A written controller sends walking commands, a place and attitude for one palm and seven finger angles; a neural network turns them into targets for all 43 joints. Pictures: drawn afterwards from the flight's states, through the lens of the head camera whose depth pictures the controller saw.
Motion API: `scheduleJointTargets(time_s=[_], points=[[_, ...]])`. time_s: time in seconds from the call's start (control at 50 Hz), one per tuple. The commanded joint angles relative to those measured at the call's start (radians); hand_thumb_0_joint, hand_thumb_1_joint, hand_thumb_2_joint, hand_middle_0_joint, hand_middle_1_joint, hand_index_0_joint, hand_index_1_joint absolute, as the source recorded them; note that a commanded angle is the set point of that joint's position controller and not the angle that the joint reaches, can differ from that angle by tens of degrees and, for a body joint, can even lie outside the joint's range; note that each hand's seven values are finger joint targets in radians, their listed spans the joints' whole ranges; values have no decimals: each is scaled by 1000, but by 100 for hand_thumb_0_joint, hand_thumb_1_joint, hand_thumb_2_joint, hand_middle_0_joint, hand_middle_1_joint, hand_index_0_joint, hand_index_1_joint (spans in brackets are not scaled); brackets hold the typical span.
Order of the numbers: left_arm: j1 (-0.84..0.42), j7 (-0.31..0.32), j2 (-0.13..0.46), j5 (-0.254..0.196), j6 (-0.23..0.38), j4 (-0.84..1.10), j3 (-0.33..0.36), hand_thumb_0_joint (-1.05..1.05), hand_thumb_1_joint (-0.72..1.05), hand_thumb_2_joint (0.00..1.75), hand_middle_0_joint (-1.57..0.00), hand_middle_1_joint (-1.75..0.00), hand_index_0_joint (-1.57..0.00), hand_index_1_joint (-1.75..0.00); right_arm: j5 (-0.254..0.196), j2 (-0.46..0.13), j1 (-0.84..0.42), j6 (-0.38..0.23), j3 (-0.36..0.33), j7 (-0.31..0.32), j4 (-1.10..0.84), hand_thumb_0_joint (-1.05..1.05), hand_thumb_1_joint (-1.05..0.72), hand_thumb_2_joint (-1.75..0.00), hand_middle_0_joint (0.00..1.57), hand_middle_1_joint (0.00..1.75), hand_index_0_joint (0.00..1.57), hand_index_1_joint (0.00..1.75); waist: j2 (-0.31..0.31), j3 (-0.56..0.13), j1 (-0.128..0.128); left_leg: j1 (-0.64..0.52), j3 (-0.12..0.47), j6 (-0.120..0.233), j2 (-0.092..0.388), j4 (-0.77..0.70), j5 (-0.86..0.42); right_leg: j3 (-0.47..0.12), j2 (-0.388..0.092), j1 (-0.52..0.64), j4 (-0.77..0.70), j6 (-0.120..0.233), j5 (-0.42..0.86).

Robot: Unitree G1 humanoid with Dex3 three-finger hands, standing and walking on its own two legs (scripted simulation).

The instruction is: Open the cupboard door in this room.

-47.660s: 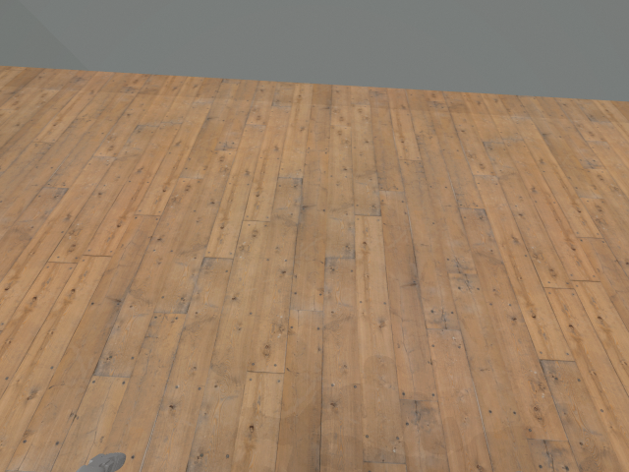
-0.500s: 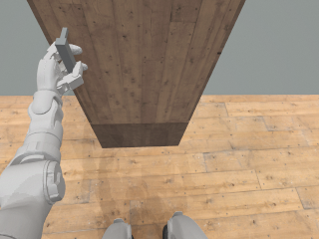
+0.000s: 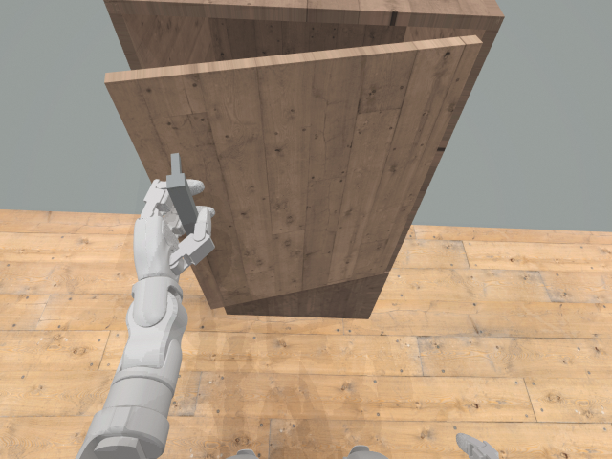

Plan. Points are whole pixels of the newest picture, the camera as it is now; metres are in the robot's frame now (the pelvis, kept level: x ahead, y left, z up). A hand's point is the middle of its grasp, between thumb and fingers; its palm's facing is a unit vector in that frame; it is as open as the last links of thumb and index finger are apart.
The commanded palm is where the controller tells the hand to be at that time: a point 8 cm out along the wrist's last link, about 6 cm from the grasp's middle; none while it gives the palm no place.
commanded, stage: pull the door open along its arc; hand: left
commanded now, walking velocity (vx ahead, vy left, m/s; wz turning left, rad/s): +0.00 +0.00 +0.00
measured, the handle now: (187, 201) +0.44 +0.17 +0.07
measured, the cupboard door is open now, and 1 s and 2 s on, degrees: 15 41 43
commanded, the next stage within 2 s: open thumb and fingers to let go in 0.50 s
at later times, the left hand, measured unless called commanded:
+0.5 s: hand (266, 328) +0.26 +0.05 +0.06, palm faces +0.34 -0.94 +0.01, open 6.1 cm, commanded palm +0.19 +0.08 +0.06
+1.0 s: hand (272, 339) +0.25 +0.04 +0.06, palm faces +0.38 -0.92 +0.00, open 10.2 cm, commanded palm +0.20 +0.08 +0.06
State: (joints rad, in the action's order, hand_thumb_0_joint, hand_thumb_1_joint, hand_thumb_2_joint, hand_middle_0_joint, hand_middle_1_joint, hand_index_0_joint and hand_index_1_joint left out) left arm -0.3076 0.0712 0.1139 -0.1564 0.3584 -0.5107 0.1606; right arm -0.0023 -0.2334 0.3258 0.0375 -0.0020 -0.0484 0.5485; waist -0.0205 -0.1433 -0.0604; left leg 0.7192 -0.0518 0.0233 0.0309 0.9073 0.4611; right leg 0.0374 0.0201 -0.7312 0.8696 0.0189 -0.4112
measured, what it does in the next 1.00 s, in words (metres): shifts its weight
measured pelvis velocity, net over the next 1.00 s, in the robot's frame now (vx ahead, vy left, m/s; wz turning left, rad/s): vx -0.02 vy -0.05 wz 0.09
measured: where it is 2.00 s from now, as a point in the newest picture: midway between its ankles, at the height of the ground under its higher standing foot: outside the picture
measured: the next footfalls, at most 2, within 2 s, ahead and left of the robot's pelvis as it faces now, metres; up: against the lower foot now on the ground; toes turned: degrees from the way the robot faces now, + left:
none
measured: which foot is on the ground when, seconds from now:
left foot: down 0.00-1.00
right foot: down 0.00-1.00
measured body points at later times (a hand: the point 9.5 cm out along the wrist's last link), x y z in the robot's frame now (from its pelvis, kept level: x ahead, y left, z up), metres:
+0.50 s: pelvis -0.01 -0.03 +0.00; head +0.02 -0.04 +0.45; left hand +0.24 +0.10 +0.07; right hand +0.18 -0.23 -0.09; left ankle -0.02 +0.10 -0.69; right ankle +0.00 -0.11 -0.69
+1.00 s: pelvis -0.02 -0.05 +0.00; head +0.01 -0.07 +0.45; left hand +0.22 +0.09 +0.07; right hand +0.18 -0.25 -0.10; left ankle -0.02 +0.10 -0.69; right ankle +0.00 -0.11 -0.69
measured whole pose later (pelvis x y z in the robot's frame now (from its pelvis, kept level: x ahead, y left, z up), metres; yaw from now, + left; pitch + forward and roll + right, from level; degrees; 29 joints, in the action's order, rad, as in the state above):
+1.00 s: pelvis -0.02 -0.05 +0.00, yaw +5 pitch +9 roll +1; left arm 0.21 0.51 -0.08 0.07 0.25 -0.03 -0.25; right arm 0.06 -0.19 0.21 -0.02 0.02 -0.02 0.53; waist -0.03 -0.12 -0.01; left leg 0.63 0.03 -0.04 0.01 0.92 0.44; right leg 0.12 0.00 -0.64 0.93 0.08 -0.46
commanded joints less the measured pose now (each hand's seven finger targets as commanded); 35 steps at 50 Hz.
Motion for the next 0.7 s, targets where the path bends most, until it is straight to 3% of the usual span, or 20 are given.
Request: scheduleJointTargets(time_s=[0.0,0.08,0.1,0.12,0.14,0.16,0.24,0.4,0.5,0.56,0.58,0.6,0.68], points=[[-103,278,15,95,57,344,-17,0,90,90,-40,-135,-40,-135,33,-100,-9,-50,-51,-11,-112,0,-90,-90,20,30,20,30,-4,-331,56,-183,38,-25,-23,-79,-485,26,7,246,-31,3,438],[-107,430,-114,198,22,393,-157,0,90,90,-40,-135,-40,-135,53,-90,-59,-47,-55,-9,-113,0,-90,-90,20,30,20,30,42,-295,28,-177,48,-21,-26,-81,-382,24,-1,227,-48,4,364],[-91,443,-140,223,15,408,-200,0,90,90,-40,-135,-40,-135,56,-86,-72,-47,-54,-6,-115,0,-90,-90,20,30,20,30,30,-289,26,-181,48,-20,-26,-81,-368,21,-4,224,-50,7,356],[-84,449,-152,248,9,414,-234,0,90,90,-40,-135,-40,-135,58,-88,-73,-44,-55,-2,-114,0,-90,-90,20,30,20,30,71,-277,10,-185,54,-16,-22,-82,-351,22,-5,219,-60,6,341],[-76,454,-168,261,2,420,-259,0,90,90,-40,-135,-40,-135,59,-84,-91,-41,-54,3,-116,0,-90,-90,20,30,20,30,48,-269,16,-189,53,-15,-24,-86,-338,18,-8,218,-63,9,331],[-83,453,-193,270,-2,438,-295,0,90,90,-40,-135,-40,-135,59,-78,-103,-43,-52,6,-119,0,-90,-90,20,30,20,30,41,-261,9,-195,50,-13,-26,-86,-320,17,-11,214,-70,8,320],[41,442,-259,257,-20,498,-373,0,90,90,-40,-135,-40,-135,53,-64,-140,-46,-45,16,-140,0,-90,-90,20,30,20,30,59,-240,21,-205,53,-12,-30,-99,-291,15,-14,247,-96,12,302],[324,445,-325,272,-38,666,-492,0,90,90,-40,-135,-40,-135,52,-36,-182,-77,-27,15,-188,0,-90,-90,20,30,20,30,84,-188,32,-195,61,-6,-40,-97,-274,10,-24,282,-112,12,308],[555,438,-321,249,-60,768,-494,0,90,90,-40,-135,-40,-135,46,-21,-215,-93,-14,14,-220,0,-90,-90,20,30,20,30,77,-155,61,-178,56,-11,-51,-100,-230,-3,-29,306,-137,10,273],[457,458,-294,239,-74,757,-459,0,90,90,-40,-135,-40,-135,50,-25,-231,-94,-6,23,-211,0,-90,-90,20,30,20,30,90,-107,49,-153,61,-11,-58,-83,-173,-27,-38,257,-163,1,180],[360,474,-269,242,-72,737,-429,0,90,90,-40,-135,-40,-135,54,-27,-231,-95,-3,30,-191,0,-90,-90,20,30,20,30,102,-90,33,-144,65,-10,-59,-73,-153,-36,-41,227,-170,-2,140],[362,481,-271,246,-70,713,-420,0,83,87,-40,-134,-40,-134,56,-24,-236,-97,-3,33,-187,0,-90,-90,20,30,20,30,93,-84,43,-134,65,-12,-63,-69,-134,-48,-45,217,-177,-2,97],[363,477,-282,251,-66,698,-430,0,55,75,-38,-131,-38,-131,58,-23,-224,-104,-8,35,-183,0,-90,-90,20,30,20,30,108,-139,45,-140,62,-11,-64,-60,-153,-65,-56,243,-174,-9,145]])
